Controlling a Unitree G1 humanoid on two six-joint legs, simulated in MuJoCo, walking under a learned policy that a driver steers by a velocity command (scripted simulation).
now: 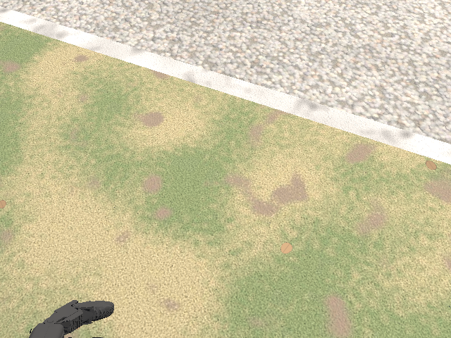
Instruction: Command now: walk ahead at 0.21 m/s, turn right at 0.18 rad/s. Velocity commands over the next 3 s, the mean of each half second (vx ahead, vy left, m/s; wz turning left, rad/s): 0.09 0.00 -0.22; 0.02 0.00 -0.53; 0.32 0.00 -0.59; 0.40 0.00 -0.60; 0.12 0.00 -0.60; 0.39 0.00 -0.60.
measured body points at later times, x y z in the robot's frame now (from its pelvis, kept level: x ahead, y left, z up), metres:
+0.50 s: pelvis +0.10 +0.00 +0.01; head +0.12 +0.01 +0.45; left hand +0.26 +0.26 -0.11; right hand +0.20 -0.29 -0.09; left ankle +0.13 +0.11 -0.73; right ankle +0.12 -0.11 -0.69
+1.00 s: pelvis +0.10 -0.06 +0.01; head +0.13 -0.10 +0.46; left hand +0.35 +0.16 -0.07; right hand +0.14 -0.38 -0.10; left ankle +0.17 +0.09 -0.65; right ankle +0.09 -0.14 -0.73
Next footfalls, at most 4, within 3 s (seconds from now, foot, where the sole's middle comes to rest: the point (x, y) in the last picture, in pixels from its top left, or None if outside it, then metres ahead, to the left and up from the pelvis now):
0.02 right None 0.19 -0.11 -0.77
0.40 left None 0.17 0.11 -0.77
0.78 right None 0.13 -0.15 -0.77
1.24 left None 0.27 0.02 -0.77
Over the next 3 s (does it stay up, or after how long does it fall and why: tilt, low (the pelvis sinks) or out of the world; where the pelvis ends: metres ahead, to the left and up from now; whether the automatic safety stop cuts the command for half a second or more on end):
stays up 0.43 -0.62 0.01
